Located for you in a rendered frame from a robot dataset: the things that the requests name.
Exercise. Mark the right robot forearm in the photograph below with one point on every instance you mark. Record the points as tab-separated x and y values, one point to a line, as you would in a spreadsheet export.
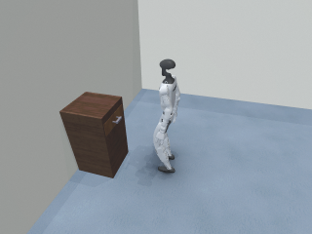
176	104

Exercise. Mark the robot right upper arm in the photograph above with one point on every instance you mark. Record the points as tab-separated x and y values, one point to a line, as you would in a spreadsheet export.
177	91

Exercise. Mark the handle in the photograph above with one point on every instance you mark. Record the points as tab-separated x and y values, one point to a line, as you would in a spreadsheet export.
118	120

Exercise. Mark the robot left upper arm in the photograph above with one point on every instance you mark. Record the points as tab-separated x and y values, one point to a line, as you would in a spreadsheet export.
165	94

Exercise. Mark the left robot forearm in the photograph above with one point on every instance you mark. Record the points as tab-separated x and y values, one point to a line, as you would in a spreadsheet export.
166	119

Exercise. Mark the right robot hand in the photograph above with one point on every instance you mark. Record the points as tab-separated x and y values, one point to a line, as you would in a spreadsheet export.
175	114

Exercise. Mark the left robot hand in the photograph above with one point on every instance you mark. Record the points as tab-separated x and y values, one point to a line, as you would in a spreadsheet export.
161	136

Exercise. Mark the left robot shin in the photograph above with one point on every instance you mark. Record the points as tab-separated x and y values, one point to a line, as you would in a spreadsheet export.
163	156

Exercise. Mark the humanoid robot torso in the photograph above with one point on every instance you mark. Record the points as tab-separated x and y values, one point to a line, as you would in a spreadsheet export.
172	94

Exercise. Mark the drawer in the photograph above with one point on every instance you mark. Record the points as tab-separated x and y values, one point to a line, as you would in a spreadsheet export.
108	126

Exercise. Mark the cabinet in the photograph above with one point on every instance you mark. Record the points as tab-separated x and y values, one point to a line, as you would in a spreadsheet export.
94	151

